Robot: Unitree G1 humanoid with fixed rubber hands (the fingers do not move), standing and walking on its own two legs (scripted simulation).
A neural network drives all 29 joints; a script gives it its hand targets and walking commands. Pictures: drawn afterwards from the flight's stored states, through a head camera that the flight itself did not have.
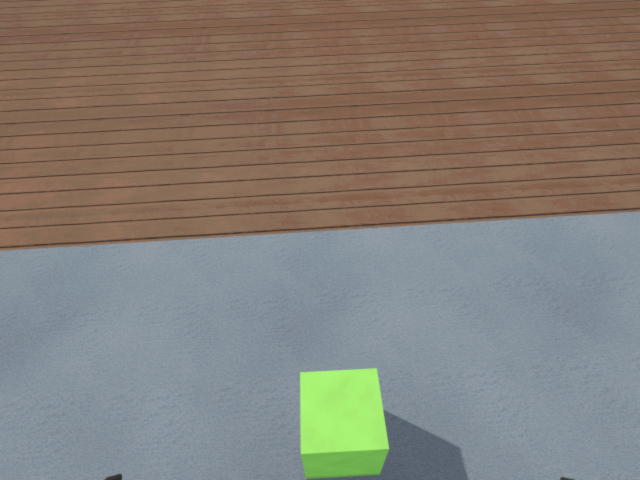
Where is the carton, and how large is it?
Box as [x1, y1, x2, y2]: [300, 368, 388, 478]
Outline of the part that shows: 376,368 300,372 301,457 306,478 379,474 388,450 388,444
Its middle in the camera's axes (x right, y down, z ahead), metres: +0.05 +0.52 +1.06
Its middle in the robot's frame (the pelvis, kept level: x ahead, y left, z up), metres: +0.41 -0.02 -0.66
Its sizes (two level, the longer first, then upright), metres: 0.210 0.200 0.250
